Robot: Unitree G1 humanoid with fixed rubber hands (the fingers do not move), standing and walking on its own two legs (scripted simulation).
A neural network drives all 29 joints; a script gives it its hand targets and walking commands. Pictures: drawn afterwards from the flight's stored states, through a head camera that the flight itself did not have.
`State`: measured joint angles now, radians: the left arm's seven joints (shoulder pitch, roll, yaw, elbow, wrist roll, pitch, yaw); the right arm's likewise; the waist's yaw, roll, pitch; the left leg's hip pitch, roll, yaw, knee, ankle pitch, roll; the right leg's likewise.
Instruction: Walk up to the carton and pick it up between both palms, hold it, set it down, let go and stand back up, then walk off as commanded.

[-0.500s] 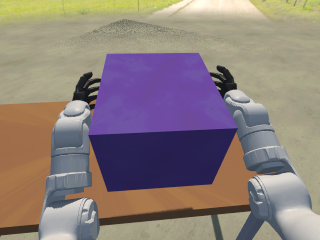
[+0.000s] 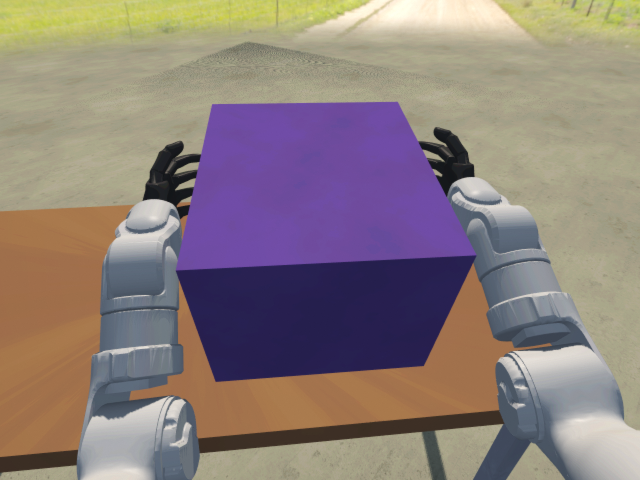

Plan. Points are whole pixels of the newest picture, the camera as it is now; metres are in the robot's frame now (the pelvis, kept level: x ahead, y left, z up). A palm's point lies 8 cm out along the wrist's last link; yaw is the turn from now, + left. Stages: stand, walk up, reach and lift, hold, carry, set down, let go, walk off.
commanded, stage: hold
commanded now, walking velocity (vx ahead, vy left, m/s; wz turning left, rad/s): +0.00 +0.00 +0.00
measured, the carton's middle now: (314, 230) +0.38 +0.01 +0.18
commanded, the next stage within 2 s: none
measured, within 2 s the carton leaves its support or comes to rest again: neither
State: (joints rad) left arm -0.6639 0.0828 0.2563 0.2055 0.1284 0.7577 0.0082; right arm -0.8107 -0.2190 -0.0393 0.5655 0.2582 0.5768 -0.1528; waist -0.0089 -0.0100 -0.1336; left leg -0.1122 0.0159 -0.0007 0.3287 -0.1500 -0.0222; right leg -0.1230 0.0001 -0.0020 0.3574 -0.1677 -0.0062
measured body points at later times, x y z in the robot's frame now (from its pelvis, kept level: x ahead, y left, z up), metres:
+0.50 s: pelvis +0.00 +0.00 +0.00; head -0.08 +0.00 +0.44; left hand +0.36 +0.19 +0.24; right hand +0.39 -0.17 +0.23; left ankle +0.02 +0.13 -0.75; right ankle +0.02 -0.11 -0.75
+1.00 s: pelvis +0.00 +0.00 +0.00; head -0.07 +0.00 +0.44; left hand +0.36 +0.19 +0.23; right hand +0.39 -0.17 +0.23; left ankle +0.02 +0.13 -0.75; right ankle +0.02 -0.11 -0.75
